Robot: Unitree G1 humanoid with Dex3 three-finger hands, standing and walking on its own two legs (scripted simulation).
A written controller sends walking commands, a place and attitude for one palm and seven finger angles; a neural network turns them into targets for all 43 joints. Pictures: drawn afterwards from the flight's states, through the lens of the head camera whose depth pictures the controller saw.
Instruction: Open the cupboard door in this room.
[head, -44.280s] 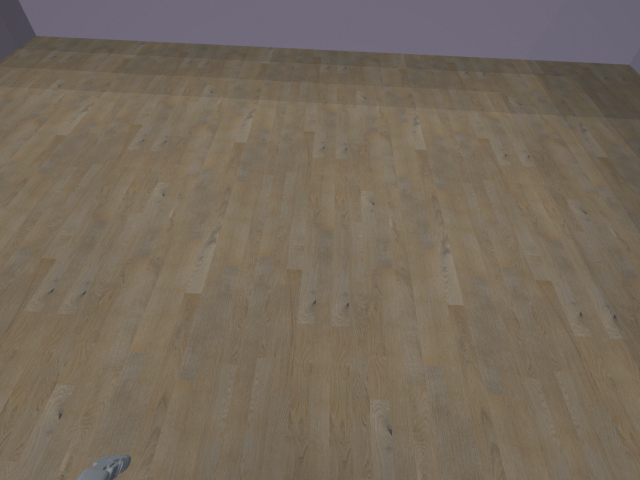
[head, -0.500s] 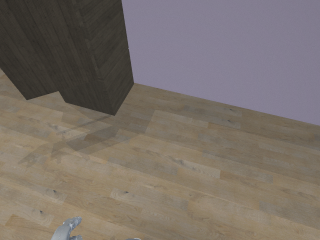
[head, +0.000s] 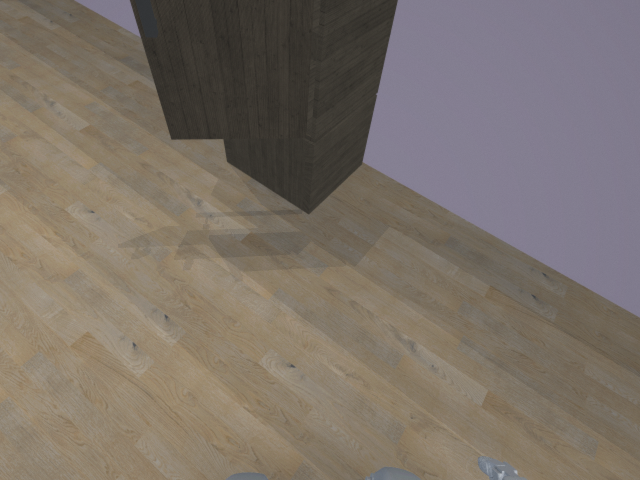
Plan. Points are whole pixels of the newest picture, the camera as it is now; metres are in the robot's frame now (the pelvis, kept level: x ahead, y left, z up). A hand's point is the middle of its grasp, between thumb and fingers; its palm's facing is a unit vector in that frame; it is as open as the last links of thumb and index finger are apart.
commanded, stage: turn to face it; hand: left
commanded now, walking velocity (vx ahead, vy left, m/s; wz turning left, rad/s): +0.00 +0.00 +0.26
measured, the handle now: out of the picture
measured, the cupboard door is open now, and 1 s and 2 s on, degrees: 43 43 43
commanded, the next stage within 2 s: take the last steps up to it in 0.06 s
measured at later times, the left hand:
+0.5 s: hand out of the picture +0.01 +0.16 -0.15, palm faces +0.20 -0.96 -0.20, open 7.4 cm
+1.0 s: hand (112, 413) +0.20 +0.31 -0.15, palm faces +0.20 -0.96 -0.19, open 7.4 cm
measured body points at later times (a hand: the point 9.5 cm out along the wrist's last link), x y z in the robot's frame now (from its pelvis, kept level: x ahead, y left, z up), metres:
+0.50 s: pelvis +0.04 -0.01 +0.02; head +0.07 -0.02 +0.46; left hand +0.00 +0.21 -0.13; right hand +0.11 -0.26 -0.14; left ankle +0.05 +0.14 -0.65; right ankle +0.00 -0.14 -0.73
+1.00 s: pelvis +0.16 +0.11 +0.01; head +0.17 +0.11 +0.46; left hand +0.19 +0.36 -0.13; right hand +0.21 -0.12 -0.14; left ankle +0.14 +0.18 -0.73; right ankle +0.24 +0.00 -0.67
